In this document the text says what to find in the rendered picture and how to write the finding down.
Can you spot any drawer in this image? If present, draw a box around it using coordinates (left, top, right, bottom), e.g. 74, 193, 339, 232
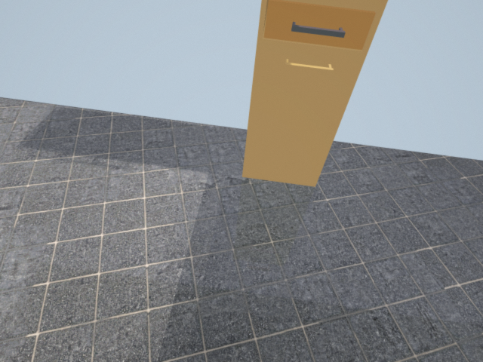
264, 0, 376, 50

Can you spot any cabinet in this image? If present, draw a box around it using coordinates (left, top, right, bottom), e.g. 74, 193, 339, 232
242, 0, 388, 187

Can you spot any handle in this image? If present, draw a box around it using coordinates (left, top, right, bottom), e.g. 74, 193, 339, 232
285, 63, 334, 75
291, 22, 345, 38

